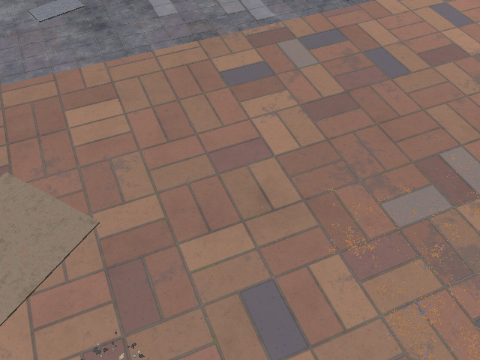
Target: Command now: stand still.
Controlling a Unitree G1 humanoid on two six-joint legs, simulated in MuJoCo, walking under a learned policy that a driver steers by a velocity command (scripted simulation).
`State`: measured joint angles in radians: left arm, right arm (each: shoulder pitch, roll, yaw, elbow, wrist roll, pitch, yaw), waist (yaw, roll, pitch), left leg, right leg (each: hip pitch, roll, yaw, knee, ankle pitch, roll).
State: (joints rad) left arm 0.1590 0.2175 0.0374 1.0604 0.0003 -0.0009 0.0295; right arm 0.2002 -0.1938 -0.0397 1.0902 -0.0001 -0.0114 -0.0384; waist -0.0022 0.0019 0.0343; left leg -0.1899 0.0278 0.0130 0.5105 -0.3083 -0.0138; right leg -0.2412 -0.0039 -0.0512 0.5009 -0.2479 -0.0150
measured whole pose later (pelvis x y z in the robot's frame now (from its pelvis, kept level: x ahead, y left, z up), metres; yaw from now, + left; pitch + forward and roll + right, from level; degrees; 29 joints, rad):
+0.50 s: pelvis +0.00 +0.00 +0.00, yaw +0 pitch -1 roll +0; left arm 0.18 0.20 0.04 1.11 0.00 0.01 0.04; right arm 0.24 -0.18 -0.03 1.12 0.00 0.00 -0.05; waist 0.00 0.00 0.04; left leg -0.17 0.03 0.02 0.49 -0.30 -0.02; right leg -0.23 -0.01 -0.05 0.50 -0.24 -0.01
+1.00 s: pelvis +0.00 +0.00 +0.00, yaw +0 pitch -1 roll +0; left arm 0.22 0.18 0.03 1.12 0.00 0.00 0.04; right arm 0.29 -0.17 -0.02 1.12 0.00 -0.01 -0.05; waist 0.00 0.00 0.03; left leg -0.18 0.03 0.02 0.49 -0.29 -0.02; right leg -0.24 -0.01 -0.05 0.49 -0.24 -0.02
